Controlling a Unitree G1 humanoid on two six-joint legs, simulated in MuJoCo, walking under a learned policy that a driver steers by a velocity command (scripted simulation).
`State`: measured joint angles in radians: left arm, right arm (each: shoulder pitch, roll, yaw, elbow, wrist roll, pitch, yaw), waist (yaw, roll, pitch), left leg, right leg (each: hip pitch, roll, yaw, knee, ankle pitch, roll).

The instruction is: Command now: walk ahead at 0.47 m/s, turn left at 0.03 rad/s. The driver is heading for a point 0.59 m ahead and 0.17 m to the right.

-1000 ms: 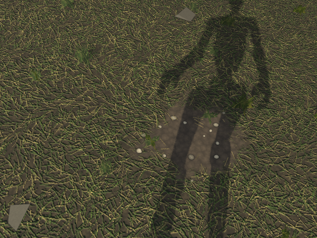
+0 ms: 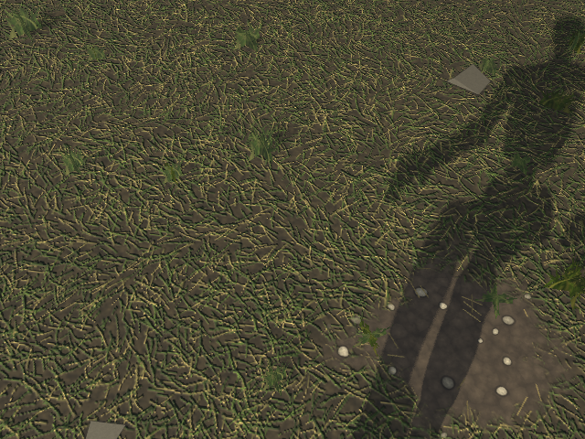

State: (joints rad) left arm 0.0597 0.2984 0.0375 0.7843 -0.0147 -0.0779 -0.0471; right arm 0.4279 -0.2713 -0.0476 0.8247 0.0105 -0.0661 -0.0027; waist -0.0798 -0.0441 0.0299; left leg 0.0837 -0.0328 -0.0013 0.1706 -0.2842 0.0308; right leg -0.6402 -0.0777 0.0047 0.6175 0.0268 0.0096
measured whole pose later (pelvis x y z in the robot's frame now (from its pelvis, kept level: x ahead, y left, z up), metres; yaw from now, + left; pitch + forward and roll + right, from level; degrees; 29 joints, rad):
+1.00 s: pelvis +0.52 -0.02 +0.00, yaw -11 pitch +1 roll +2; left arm 0.12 0.28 0.04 0.77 0.00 0.00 0.00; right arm 0.23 -0.27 -0.05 0.88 0.00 -0.07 0.01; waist -0.05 -0.04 0.05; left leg -0.16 -0.01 0.09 0.35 -0.20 0.01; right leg -0.47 -0.05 0.04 0.61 -0.13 0.01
